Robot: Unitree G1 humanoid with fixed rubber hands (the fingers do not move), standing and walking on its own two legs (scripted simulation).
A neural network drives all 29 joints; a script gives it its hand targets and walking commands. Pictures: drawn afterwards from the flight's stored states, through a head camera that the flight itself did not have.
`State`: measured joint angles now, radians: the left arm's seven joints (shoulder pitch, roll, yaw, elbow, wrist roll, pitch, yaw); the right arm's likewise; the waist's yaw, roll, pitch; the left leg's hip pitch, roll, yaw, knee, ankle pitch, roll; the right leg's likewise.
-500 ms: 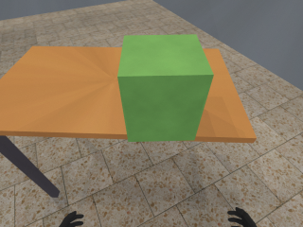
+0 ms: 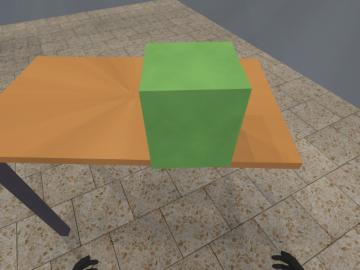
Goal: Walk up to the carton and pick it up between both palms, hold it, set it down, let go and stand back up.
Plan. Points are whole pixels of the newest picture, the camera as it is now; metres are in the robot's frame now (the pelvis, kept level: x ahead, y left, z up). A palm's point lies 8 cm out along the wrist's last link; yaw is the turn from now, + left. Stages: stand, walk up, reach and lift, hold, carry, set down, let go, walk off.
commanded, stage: stand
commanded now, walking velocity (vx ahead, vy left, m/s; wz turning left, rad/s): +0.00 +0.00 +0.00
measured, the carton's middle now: (189, 107) +0.49 -0.02 +0.11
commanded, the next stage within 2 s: walk up in 0.12 s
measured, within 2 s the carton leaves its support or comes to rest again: neither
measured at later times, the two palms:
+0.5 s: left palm out of the picture +0.12 +0.24 -0.09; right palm out of the picture +0.10 -0.26 -0.10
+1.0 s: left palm (79, 259) +0.19 +0.24 -0.08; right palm out of the picture +0.13 -0.27 -0.10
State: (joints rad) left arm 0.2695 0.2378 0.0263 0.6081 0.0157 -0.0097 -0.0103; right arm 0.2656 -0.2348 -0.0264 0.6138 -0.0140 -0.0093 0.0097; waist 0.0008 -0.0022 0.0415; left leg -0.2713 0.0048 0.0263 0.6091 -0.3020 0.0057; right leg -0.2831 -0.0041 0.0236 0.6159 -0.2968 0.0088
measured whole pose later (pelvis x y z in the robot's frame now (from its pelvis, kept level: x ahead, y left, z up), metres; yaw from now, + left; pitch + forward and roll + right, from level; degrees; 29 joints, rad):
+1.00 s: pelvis +0.07 +0.00 +0.00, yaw -6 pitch -3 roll +0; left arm 0.33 0.23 0.03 0.58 0.05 -0.03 0.02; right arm 0.33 -0.27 -0.04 0.61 -0.03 0.02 -0.01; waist 0.02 0.04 0.07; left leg -0.41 0.02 0.01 1.08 -0.56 -0.02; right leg -0.23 0.01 0.01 0.64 -0.35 -0.03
